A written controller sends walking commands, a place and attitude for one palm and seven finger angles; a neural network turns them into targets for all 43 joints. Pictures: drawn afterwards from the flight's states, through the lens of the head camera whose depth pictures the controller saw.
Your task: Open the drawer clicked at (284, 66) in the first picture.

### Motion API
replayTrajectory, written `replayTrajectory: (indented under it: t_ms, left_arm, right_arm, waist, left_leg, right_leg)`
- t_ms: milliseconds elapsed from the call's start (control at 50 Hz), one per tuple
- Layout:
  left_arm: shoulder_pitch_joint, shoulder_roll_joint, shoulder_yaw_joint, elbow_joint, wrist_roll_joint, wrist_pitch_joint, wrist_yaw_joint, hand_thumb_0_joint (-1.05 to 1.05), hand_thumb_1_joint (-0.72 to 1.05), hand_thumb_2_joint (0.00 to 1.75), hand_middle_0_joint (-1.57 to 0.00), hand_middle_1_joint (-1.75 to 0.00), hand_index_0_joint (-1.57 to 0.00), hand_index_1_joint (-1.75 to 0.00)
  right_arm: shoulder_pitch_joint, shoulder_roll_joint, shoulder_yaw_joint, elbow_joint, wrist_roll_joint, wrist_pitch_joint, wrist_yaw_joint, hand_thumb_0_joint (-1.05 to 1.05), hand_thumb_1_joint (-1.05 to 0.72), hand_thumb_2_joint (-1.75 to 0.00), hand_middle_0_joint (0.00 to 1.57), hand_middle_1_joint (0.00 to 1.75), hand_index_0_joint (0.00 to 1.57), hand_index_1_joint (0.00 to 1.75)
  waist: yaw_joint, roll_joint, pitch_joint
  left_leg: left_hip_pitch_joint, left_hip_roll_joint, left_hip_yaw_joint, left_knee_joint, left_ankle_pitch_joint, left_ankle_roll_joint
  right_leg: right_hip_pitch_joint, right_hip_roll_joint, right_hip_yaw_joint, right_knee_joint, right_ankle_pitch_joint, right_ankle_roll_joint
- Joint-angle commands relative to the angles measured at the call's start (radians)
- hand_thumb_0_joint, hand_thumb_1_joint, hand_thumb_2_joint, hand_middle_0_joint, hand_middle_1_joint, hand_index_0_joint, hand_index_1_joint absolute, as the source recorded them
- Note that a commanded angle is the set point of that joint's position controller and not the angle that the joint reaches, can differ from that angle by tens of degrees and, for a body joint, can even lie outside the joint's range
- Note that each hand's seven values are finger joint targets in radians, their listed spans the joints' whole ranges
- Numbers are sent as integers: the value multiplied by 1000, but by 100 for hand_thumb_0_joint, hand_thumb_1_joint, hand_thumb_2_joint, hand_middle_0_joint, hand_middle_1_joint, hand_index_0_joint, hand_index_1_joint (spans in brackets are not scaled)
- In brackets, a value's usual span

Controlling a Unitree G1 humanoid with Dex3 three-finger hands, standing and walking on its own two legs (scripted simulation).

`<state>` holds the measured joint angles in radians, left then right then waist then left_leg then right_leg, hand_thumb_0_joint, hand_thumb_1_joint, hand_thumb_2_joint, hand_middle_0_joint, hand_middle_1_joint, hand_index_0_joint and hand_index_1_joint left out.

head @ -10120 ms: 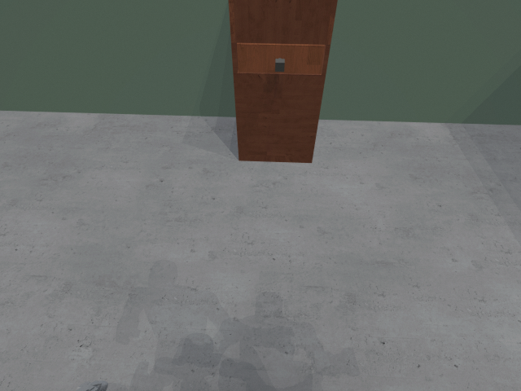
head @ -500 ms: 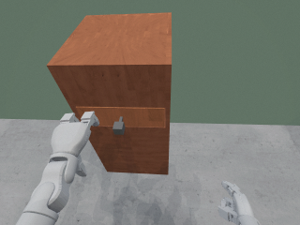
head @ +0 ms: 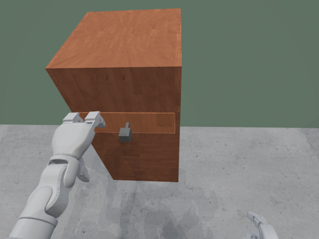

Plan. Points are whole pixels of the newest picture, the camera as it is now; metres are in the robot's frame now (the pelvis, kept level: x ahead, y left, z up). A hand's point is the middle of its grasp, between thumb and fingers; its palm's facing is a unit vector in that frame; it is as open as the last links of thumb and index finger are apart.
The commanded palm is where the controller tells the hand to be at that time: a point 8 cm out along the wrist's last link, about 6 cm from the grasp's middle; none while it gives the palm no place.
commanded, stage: raise the hand with hooked fingers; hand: left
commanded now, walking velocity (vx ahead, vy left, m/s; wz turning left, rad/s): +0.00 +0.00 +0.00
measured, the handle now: (126, 130) +0.52 +0.22 -0.15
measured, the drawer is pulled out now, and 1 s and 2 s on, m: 0.00 0.00 0.00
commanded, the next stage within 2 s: move the hooked fingers above the handle in 0.02 s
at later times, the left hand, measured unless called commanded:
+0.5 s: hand (96, 143) +0.34 +0.23 +0.03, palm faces -0.01 -0.04 -1.00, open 13.8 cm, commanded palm +0.32 +0.24 +0.09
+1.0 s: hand (109, 137) +0.39 +0.22 -0.02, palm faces -0.04 -0.01 -1.00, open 13.8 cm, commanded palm +0.38 +0.23 +0.03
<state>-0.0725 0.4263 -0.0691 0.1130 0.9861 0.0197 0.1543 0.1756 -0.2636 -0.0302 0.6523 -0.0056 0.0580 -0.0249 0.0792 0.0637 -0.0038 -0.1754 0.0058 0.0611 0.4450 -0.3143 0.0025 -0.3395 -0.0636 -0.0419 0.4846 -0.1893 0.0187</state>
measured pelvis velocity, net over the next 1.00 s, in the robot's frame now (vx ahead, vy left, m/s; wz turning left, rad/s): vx -0.01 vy -0.01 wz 0.00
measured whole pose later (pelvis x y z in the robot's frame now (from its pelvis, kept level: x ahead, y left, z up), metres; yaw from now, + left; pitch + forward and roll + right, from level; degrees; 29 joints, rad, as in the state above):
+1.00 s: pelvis -0.01 -0.01 -0.02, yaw +0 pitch +13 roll +1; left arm -0.52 0.40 -0.03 0.84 1.11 -0.08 0.38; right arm 0.27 -0.26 -0.08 0.71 -0.02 0.06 -0.02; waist -0.03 0.04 -0.09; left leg -0.53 0.02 0.07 0.69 -0.39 0.00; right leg -0.68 -0.06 -0.03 0.69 -0.24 0.01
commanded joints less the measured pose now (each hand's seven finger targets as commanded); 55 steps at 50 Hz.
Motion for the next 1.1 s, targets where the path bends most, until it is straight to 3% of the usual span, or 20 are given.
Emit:
replayTrajectory:
  t_ms: [0,120,140,200,240,340,460,520,580,700,720,760,840,920,940,1000,1020,1080]
  left_arm:
    - [-293,193,119,-200,0,22,59,0,-50,30,-30,-120,-30,-120]
    - [-281,168,83,-145,-9,46,12,0,-50,30,-30,-120,-30,-120]
    - [-305,174,88,-110,-5,43,8,0,-50,30,-30,-120,-30,-120]
    - [-378,156,63,-63,9,17,6,0,-50,30,-30,-120,-30,-120]
    - [-432,179,80,-55,24,-11,21,0,-50,30,-30,-120,-30,-120]
    - [-495,180,95,30,40,-54,76,0,-50,30,-30,-120,-30,-120]
    - [-536,217,135,177,58,-43,124,0,-50,30,-30,-120,-30,-120]
    - [-576,172,88,205,59,-49,130,0,-50,30,-30,-120,-30,-120]
    - [-624,186,94,250,62,-68,141,0,-50,30,-30,-120,-30,-120]
    - [-655,203,128,336,81,-105,196,0,-50,30,-30,-120,-30,-120]
    - [-641,207,138,358,82,-105,207,0,-50,30,-30,-120,-30,-120]
    - [-676,234,162,418,88,-101,225,0,-50,30,-30,-120,-30,-120]
    - [-790,201,112,471,114,-102,262,0,-50,30,-30,-120,-30,-120]
    - [-798,216,133,544,113,-105,281,0,-50,30,-30,-120,-30,-120]
    - [-800,199,117,570,112,-102,283,0,-50,30,-30,-120,-30,-120]
    - [-843,226,128,636,117,-98,292,0,-50,30,-30,-120,-30,-120]
    - [-848,247,145,637,120,-99,297,0,-50,30,-30,-120,-30,-120]
    - [-901,235,130,655,130,-109,309,0,-50,30,-30,-120,-30,-120]
  right_arm:
    - [-124,-96,-32,-150,6,-49,-4,0,-90,-90,20,30,20,30]
    - [-130,-99,-22,-152,6,-40,-9,0,-90,-90,20,30,20,30]
    - [-118,-101,-21,-144,6,-38,-12,0,-90,-90,20,30,20,30]
    - [-106,-99,-20,-145,6,-40,-16,0,-90,-90,20,30,20,30]
    - [-91,-98,-26,-140,1,-44,-20,0,-90,-90,20,30,20,30]
    - [-54,-94,-37,-129,-2,-53,-20,0,-90,-90,20,30,20,30]
    - [-17,-106,-49,-109,0,-49,-22,0,-90,-90,20,30,20,30]
    - [0,-106,-57,-107,1,-49,-21,0,-90,-90,20,30,20,30]
    - [30,-115,-65,-97,-1,-48,-22,0,-90,-90,20,30,20,30]
    - [76,-119,-82,-78,-6,-42,-15,0,-90,-90,20,30,20,30]
    - [84,-121,-82,-75,-6,-40,-13,0,-90,-90,20,30,20,30]
    - [93,-129,-83,-63,-6,-34,-10,0,-90,-90,20,30,20,30]
    - [120,-127,-89,-48,-11,-32,-4,0,-90,-90,20,30,20,30]
    - [141,-131,-94,-33,-18,-25,2,0,-90,-90,20,30,20,30]
    - [142,-132,-92,-33,-16,-24,3,0,-90,-90,20,30,20,30]
    - [154,-140,-88,-21,-17,-22,6,0,-90,-90,20,30,20,30]
    - [156,-143,-89,-22,-20,-20,6,0,-90,-90,20,30,20,30]
    - [173,-142,-91,-17,-25,-20,11,0,-90,-90,20,30,20,30]
  waist:
    - [7,-34,-278]
    - [0,-70,-220]
    - [-8,-99,-208]
    - [-15,-86,-198]
    - [-15,-61,-251]
    - [-20,-53,-288]
    - [-32,-73,-325]
    - [-48,-61,-344]
    - [-64,-76,-358]
    - [-68,-58,-385]
    - [-62,-62,-400]
    - [-74,-97,-386]
    - [-99,-42,-427]
    - [-102,-67,-467]
    - [-108,-71,-454]
    - [-122,-102,-430]
    - [-118,-98,-451]
    - [-131,-67,-481]
  left_leg:
    - [-54,-36,-22,-61,372,4]
    - [-74,-38,-17,-70,326,9]
    - [-86,-38,-15,-67,310,10]
    - [-99,-41,-16,-60,266,10]
    - [-86,-44,-17,-41,282,9]
    - [-115,-46,-20,-10,303,6]
    - [-179,-48,-12,19,293,10]
    - [-185,-47,-10,39,303,14]
    - [-204,-45,-15,60,286,18]
    - [-257,-47,-12,97,289,19]
    - [-266,-48,-10,103,291,20]
    - [-307,-49,-14,111,269,21]
    - [-303,-47,-11,140,257,22]
    - [-335,-48,-10,166,260,26]
    - [-350,-49,-9,169,243,27]
    - [-398,-48,-11,181,197,32]
    - [-409,-49,-7,191,199,33]
    - [-421,-49,-15,217,193,32]
  right_leg:
    - [262,58,0,-14,220,-61]
    - [248,59,-5,-28,191,-58]
    - [235,61,-7,-30,181,-57]
    - [198,62,-7,-25,132,-59]
    - [193,62,-4,-10,147,-60]
    - [174,60,-2,20,178,-62]
    - [174,59,5,46,201,-59]
    - [148,58,2,64,217,-58]
    - [120,60,5,77,202,-57]
    - [87,60,7,116,218,-59]
    - [91,61,7,123,226,-59]
    - [76,63,5,132,210,-57]
    - [14,65,5,154,191,-59]
    - [14,65,11,173,209,-55]
    - [1,66,11,173,199,-55]
    - [-31,65,13,180,161,-52]
    - [-24,64,19,186,170,-50]
    - [-64,64,17,211,156,-52]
